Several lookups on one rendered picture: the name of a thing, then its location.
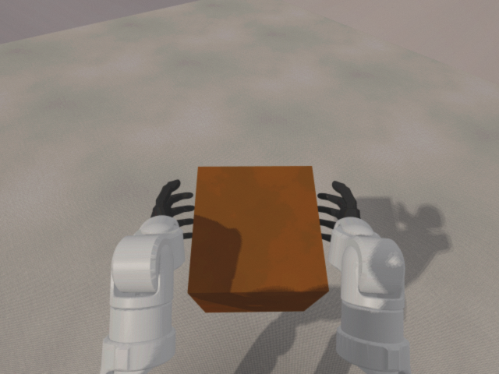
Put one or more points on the right robot hand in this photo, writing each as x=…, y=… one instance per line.
x=347, y=204

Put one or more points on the carton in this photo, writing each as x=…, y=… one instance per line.
x=256, y=244

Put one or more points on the robot left forearm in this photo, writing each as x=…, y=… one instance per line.
x=141, y=335

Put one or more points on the left robot hand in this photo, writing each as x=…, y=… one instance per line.
x=165, y=200

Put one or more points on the robot right forearm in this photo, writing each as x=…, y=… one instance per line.
x=373, y=298

